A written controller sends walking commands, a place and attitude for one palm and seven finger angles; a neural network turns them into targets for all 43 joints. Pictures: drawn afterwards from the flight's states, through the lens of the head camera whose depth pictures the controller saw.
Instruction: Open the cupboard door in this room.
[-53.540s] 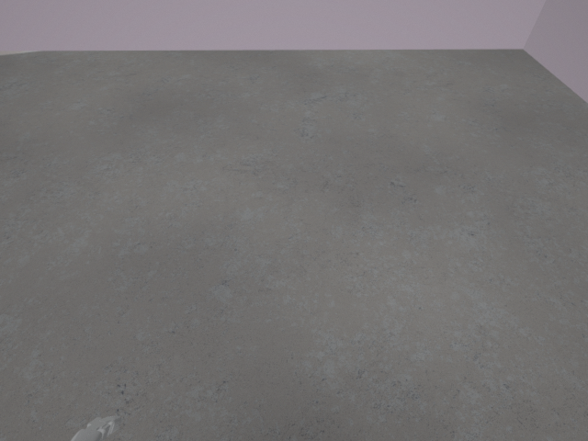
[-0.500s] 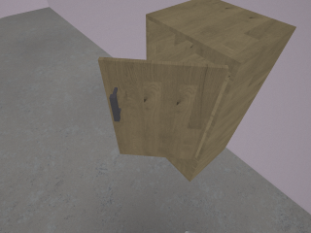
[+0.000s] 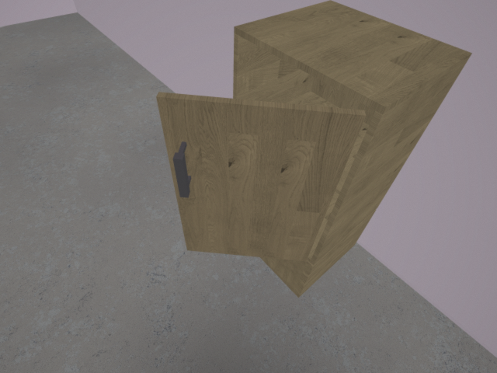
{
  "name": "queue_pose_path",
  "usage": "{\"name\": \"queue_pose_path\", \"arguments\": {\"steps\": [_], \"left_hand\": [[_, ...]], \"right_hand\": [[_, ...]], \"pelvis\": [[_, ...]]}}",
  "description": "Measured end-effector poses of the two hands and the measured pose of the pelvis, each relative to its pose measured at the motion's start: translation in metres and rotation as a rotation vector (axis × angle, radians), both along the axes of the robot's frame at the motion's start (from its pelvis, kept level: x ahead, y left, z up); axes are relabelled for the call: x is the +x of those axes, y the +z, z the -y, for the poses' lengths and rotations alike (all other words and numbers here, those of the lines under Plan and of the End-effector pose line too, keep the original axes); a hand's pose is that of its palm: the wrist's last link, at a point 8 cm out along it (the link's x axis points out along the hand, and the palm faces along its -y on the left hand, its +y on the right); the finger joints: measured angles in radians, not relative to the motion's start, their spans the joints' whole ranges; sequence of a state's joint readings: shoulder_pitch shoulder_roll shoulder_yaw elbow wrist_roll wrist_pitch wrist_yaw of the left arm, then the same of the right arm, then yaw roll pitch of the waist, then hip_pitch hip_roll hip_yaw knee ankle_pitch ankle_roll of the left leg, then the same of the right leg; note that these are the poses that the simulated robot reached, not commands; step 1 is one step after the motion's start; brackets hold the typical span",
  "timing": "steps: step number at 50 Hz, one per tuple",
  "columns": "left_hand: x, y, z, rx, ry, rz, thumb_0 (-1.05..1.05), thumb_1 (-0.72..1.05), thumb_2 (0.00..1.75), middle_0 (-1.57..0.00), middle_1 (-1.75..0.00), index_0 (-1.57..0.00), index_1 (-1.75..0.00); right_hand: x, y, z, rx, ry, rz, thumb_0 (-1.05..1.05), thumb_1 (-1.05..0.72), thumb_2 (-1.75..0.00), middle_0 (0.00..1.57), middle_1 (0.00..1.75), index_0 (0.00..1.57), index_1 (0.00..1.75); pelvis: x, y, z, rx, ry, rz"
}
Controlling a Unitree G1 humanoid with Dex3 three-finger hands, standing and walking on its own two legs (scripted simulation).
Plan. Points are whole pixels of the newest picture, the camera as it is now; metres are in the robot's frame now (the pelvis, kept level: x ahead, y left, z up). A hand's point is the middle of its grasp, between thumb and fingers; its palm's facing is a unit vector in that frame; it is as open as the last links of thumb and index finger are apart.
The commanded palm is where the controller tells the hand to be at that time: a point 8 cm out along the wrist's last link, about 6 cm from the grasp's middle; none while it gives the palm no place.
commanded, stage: come to a stop and stand still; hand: left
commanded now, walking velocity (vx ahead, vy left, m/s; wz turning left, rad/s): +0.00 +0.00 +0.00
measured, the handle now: (184, 170) +0.53 +0.18 -0.02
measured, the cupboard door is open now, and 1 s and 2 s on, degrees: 45 45 45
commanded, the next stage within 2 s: look again from close up in 0.44 s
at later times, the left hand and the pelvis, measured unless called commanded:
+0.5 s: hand out of the picture -0.06 +0.15 -0.17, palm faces +0.06 -0.99 -0.13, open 7.4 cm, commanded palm none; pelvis -0.03 +0.00 +0.01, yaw +1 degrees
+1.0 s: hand out of the picture -0.02 +0.20 -0.17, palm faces +0.05 -0.98 -0.20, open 7.4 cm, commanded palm none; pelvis -0.04 +0.02 +0.00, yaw +1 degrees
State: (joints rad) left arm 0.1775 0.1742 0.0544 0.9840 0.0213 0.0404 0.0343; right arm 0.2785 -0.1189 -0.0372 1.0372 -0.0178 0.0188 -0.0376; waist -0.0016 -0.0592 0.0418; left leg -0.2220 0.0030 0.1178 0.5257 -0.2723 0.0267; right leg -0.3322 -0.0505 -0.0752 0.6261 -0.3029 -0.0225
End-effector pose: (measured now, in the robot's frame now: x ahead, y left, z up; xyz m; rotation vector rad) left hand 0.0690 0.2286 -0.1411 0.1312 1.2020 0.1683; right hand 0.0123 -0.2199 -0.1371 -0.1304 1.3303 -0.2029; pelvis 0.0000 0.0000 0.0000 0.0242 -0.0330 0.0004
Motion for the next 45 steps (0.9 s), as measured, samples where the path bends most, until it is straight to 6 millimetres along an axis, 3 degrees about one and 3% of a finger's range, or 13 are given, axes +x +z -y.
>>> {"name": "queue_pose_path", "arguments": {"steps": [4, 11, 18, 29, 34, 40, 45], "left_hand": [[-0.031, 0.000, -0.006, 0.016, 0.015, -0.049, 0.00, 0.93, 0.90, -0.20, -0.30, -0.20, -0.30], [-0.096, 0.005, 0.005, 0.000, 0.018, -0.179, 0.00, 0.92, 0.90, -0.20, -0.30, -0.19, -0.30], [-0.128, 0.001, 0.019, -0.049, 0.033, -0.227, 0.01, 0.91, 0.90, -0.20, -0.30, -0.20, -0.30], [-0.137, -0.002, 0.028, -0.065, 0.021, -0.221, 0.01, 0.91, 0.90, -0.20, -0.30, -0.20, -0.30], [-0.133, -0.003, 0.015, -0.038, 0.000, -0.208, 0.01, 0.91, 0.90, -0.20, -0.30, -0.20, -0.30], [-0.110, 0.000, -0.009, 0.007, 0.001, -0.125, 0.01, 0.91, 0.90, -0.20, -0.30, -0.20, -0.30], [-0.097, 0.005, -0.018, 0.023, 0.004, -0.072, 0.01, 0.91, 0.90, -0.20, -0.30, -0.20, -0.30]], "right_hand": [[0.003, -0.004, 0.000, 0.002, 0.026, 0.015, 0.01, -0.93, -0.90, 0.20, 0.30, 0.20, 0.29], [0.003, -0.001, 0.004, 0.013, 0.034, 0.049, 0.01, -0.94, -0.89, 0.20, 0.30, 0.20, 0.29], [-0.022, 0.003, 0.002, 0.015, 0.043, 0.003, 0.01, -0.94, -0.90, 0.20, 0.30, 0.20, 0.29], [-0.068, -0.002, -0.019, 0.064, 0.028, -0.101, 0.01, -0.92, -0.90, 0.20, 0.30, 0.20, 0.29], [-0.067, -0.010, -0.028, 0.075, 0.011, -0.049, 0.01, -0.91, -0.90, 0.20, 0.30, 0.20, 0.29], [-0.058, -0.013, -0.037, 0.082, 0.017, -0.004, 0.01, -0.91, -0.90, 0.20, 0.30, 0.20, 0.29], [-0.051, -0.010, -0.033, 0.065, 0.033, 0.009, 0.02, -0.93, -0.89, 0.20, 0.30, 0.20, 0.29]], "pelvis": [[-0.007, -0.002, -0.001, 0.013, -0.001, -0.012], [-0.022, 0.005, -0.003, -0.010, -0.003, -0.004], [-0.029, 0.008, -0.002, -0.019, 0.003, -0.001], [-0.035, 0.007, -0.005, -0.034, 0.008, -0.003], [-0.037, 0.001, -0.013, -0.037, 0.016, 0.006], [-0.035, 0.000, -0.021, -0.028, 0.017, 0.008], [-0.036, 0.001, -0.024, -0.025, 0.018, 0.007]]}}
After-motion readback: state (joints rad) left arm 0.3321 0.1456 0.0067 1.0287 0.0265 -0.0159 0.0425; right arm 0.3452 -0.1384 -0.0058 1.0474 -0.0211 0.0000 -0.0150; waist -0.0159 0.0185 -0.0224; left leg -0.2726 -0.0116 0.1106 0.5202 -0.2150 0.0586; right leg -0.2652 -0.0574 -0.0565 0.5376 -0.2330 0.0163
